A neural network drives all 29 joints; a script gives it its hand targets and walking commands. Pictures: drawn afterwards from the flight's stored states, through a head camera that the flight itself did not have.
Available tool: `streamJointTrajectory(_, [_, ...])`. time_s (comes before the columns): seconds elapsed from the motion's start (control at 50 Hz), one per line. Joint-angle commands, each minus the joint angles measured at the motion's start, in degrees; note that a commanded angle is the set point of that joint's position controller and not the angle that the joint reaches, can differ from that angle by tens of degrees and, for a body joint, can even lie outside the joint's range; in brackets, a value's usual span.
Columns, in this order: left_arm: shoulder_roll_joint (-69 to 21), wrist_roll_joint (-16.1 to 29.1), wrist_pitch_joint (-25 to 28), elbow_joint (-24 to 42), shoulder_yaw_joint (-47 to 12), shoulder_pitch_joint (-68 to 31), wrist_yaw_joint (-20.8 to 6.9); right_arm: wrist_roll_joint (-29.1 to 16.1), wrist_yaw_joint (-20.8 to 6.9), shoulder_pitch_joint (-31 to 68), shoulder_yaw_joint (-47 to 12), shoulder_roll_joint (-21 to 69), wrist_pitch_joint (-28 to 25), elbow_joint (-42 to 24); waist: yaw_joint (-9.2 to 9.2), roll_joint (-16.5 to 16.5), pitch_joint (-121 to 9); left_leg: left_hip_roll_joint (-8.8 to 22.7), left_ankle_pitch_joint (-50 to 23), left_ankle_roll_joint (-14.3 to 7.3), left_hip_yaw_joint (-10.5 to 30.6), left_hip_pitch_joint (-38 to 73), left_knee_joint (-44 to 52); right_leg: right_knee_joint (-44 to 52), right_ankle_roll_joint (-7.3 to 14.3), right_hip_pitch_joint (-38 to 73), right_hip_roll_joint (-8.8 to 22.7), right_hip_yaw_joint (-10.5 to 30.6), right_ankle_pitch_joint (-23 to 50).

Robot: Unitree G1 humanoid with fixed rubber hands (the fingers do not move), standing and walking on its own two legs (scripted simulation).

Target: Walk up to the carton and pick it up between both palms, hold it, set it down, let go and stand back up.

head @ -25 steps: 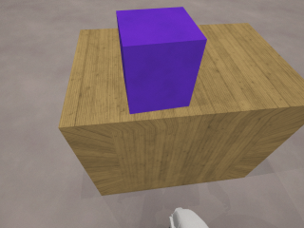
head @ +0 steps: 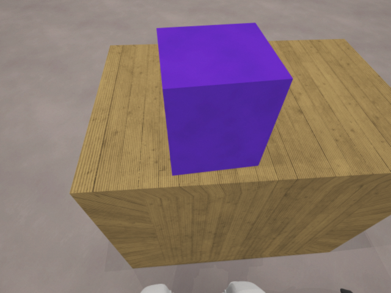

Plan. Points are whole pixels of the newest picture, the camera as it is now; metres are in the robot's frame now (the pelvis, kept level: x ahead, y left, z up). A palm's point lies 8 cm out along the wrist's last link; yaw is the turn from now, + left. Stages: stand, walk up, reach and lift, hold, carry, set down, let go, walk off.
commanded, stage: walk up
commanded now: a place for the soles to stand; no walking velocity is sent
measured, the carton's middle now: (211, 102) +0.47 -0.03 +0.12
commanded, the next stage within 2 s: reach and lift in 1.28 s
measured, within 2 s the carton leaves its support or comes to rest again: neither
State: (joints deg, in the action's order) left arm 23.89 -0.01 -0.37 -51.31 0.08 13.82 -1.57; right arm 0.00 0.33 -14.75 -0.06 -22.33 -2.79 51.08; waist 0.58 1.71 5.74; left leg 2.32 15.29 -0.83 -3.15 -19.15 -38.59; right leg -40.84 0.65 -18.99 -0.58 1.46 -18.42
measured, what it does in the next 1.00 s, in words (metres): stands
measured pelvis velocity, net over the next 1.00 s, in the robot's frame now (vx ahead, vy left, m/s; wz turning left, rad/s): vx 0.01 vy -0.02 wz -0.03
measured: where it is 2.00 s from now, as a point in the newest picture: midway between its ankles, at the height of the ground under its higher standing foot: outside the picture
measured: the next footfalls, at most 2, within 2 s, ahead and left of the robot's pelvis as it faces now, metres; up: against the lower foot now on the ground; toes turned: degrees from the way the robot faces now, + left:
none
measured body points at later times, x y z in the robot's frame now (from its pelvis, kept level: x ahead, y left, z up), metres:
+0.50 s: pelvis +0.01 -0.02 +0.01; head +0.05 -0.01 +0.45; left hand +0.08 +0.29 -0.12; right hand +0.12 -0.32 -0.10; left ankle +0.06 +0.12 -0.72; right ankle +0.01 -0.14 -0.72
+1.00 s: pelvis +0.01 -0.02 +0.00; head +0.04 -0.01 +0.45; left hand +0.08 +0.29 -0.12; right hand +0.10 -0.33 -0.11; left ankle +0.06 +0.12 -0.72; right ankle +0.01 -0.14 -0.72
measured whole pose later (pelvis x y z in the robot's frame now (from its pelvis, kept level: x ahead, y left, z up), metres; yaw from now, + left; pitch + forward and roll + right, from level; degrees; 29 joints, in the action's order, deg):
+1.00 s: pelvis +0.01 -0.02 +0.00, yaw -2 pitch -2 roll -1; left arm 22.5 0.0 -0.6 -53.0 0.1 13.4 -1.6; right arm 0.0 0.1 -7.9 0.0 -21.3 -2.3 52.9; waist 0.4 0.4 5.9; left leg 5.3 16.1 1.1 -3.4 -20.3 -38.1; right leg -37.7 0.3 -16.5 -1.8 1.6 -19.5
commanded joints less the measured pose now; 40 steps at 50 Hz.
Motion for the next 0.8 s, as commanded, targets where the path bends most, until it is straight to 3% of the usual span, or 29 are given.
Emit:
streamJointTrajectory(0.0, [10.2,0.5,-0.9,1.3,4.4,-0.2,1.8,0.5,1.6,4.0,5.6,-18.2,-2.1,-1.5,-1.27,-6.6,0.6,21.3,14.3,-9.4,27.3,-3.3,25.6,-11.2,1.2,-4.4,1.3,6.8,-9.6])
streamJointTrajectory(0.02, [10.1,0.7,-0.9,0.6,4.4,0.7,1.7,0.4,1.5,6.7,5.4,-16.9,-2.1,-2.0,-2.26,-7.9,1.5,19.7,12.8,-10.1,24.2,-3.2,25.4,-11.6,1.3,-4.0,1.9,6.4,-7.9])
streamJointTrajectory(0.06, [9.9,0.5,-0.4,0.0,4.8,1.4,1.4,0.2,1.4,6.3,5.2,-15.3,-1.9,-2.5,-1.49,-10.2,-0.2,16.2,5.4,-9.1,17.7,-1.5,22.1,-9.2,1.2,-2.9,2.1,4.4,-8.3])
streamJointTrajectory(0.12, [8.6,0.0,0.4,0.1,4.3,0.9,1.3,0.5,0.9,4.3,5.2,-15.7,-1.5,-2.6,-0.63,-11.0,-5.0,14.1,-4.7,-8.2,13.5,4.4,15.5,0.4,1.5,-0.6,2.3,0.1,-9.8])
streamJointTrajectory(0.16, [7.8,-0.2,1.5,-0.9,3.9,2.3,1.6,0.3,0.7,6.0,4.9,-14.8,-0.8,-2.4,-1.9,-10.0,-8.4,11.8,-14.0,-6.0,8.3,5.6,9.4,12.5,1.9,5.8,2.1,-1.7,1.1])
streamJointTrajectory(0.18, [8.9,-0.7,2.0,-1.2,4.0,1.8,1.9,0.0,0.7,6.2,4.5,-13.6,-0.7,-2.1,-1.64,-9.1,-9.8,10.9,-18.6,-4.3,6.9,5.9,6.5,14.0,2.2,8.0,3.2,0.7,7.3])
streamJointTrajectory(0.2, [11.0,-0.9,2.4,-1.2,4.3,0.9,2.2,-0.5,0.8,6.2,4.1,-12.3,-0.7,-2.2,-0.79,-5.8,-11.2,8.9,-18.2,-2.5,4.9,5.8,3.5,14.1,3.1,8.9,6.5,5.7,16.1])
streamJointTrajectory(0.22, [12.9,-0.7,2.8,-0.7,4.5,-1.2,2.3,-0.9,0.8,5.8,3.8,-10.8,-0.7,-2.2,0.88,-2.2,-11.5,5.4,-13.3,-0.8,2.8,6.2,2.1,14.7,4.9,6.6,10.8,12.1,20.7])
streamJointTrajectory(0.24, [13.4,-0.1,2.9,-0.2,4.2,-4.7,2.1,-1.1,0.9,5.8,3.9,-10.6,-0.5,-1.1,1.96,-1.5,-10.5,3.6,-8.1,-0.3,2.5,8.3,5.1,13.0,6.3,3.0,11.1,12.6,20.1])
streamJointTrajectory(0.32, [10.1,0.1,2.5,-0.2,3.4,-4.1,2.0,-0.5,0.9,7.5,4.4,-13.2,-1.0,0.4,0.38,-1.5,-11.6,8.2,-16.4,-2.4,5.2,11.9,7.7,8.8,3.1,3.0,5.6,5.4,19.0])
streamJointTrajectory(0.46, [10.5,-0.2,2.2,0.0,3.5,-5.3,1.8,-0.3,0.7,8.8,4.1,-12.6,-0.5,0.4,0.51,-0.6,-10.6,7.4,-9.1,-2.0,4.6,10.3,8.7,10.9,3.8,1.8,6.4,7.2,13.7])
streamJointTrajectory(0.78, [10.2,-0.5,1.9,-0.4,3.5,-5.0,1.4,0.1,0.4,9.7,3.9,-13.0,-0.4,1.4,0.09,-2.1,-10.3,8.2,-4.5,-2.6,6.2,8.9,11.5,11.4,3.6,2.5,5.2,6.7,9.2])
